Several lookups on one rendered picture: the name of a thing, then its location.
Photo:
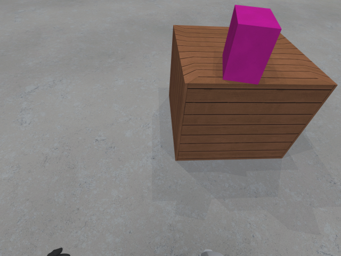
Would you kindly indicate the carton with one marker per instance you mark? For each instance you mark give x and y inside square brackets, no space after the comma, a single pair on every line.
[252,35]

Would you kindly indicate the pedestal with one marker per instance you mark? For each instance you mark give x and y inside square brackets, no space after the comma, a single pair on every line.
[216,119]

